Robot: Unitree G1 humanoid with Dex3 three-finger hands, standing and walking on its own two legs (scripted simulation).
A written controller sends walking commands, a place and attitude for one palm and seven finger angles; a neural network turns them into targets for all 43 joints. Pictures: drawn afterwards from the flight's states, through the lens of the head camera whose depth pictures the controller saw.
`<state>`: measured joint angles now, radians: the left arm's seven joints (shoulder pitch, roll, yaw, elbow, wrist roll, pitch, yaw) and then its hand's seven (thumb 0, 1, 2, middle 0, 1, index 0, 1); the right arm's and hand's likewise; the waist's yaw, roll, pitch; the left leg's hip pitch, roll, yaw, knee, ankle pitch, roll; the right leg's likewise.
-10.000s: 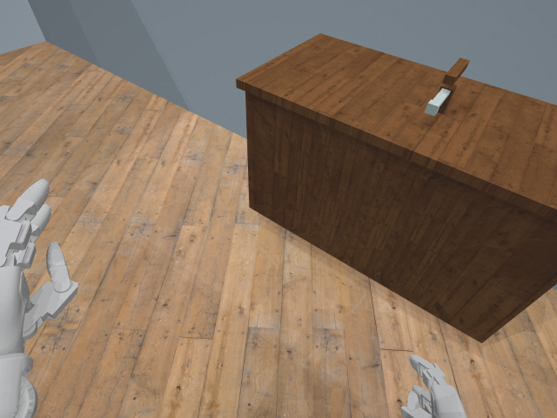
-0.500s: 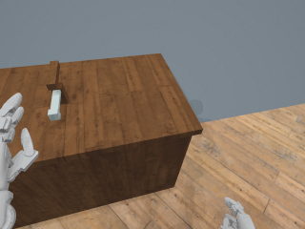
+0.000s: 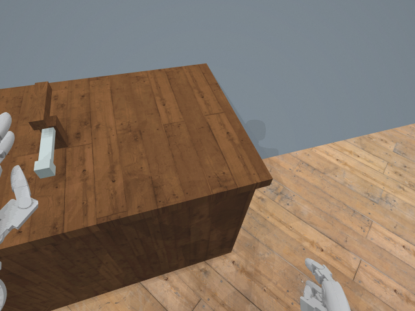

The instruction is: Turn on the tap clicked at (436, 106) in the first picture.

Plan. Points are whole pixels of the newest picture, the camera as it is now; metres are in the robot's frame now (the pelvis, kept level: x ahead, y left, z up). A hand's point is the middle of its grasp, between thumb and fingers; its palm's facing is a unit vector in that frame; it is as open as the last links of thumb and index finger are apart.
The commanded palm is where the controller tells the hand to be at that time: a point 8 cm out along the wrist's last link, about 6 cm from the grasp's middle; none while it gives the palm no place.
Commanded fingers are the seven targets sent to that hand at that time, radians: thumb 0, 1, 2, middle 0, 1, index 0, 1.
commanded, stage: come to a stop and stand still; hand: left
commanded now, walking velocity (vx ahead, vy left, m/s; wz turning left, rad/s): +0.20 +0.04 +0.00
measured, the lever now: (45, 168) +0.36 +0.36 +0.04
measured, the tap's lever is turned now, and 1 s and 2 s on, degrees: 0 0 0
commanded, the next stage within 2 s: look again from close up in 1.48 s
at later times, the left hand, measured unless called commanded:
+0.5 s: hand (40, 190) +0.23 +0.24 +0.19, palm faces +0.45 -0.84 -0.31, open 7.4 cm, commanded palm +0.17 +0.28 +0.19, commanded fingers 0.00 0.90 0.90 -0.20 -0.30 -0.20 -0.30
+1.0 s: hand (15, 170) +0.25 +0.28 +0.19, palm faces +0.47 -0.80 -0.37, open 7.4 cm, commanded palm +0.19 +0.30 +0.19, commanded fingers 0.00 0.90 0.90 -0.20 -0.30 -0.20 -0.30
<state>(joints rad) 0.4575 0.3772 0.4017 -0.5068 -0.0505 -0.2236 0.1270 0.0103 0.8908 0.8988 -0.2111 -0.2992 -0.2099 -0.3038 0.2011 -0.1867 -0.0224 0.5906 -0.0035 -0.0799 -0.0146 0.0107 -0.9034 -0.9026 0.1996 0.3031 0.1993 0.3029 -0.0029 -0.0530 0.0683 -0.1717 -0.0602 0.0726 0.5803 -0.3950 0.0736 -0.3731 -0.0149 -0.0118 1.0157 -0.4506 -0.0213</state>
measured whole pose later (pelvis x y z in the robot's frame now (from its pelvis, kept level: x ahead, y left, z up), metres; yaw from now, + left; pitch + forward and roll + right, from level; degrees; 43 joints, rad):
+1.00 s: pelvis +0.05 +0.01 +0.01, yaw +4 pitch -1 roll -1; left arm 0.36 0.37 0.40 -0.37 -0.06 -0.31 0.07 0.01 0.89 0.90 -0.21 -0.30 -0.21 -0.30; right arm 0.27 -0.19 0.02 0.63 0.01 -0.20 -0.01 0.01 -0.90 -0.90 0.20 0.30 0.20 0.30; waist 0.04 -0.01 0.05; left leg -0.20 -0.02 0.04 0.49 -0.27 0.04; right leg -0.26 0.02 0.04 0.45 -0.17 0.01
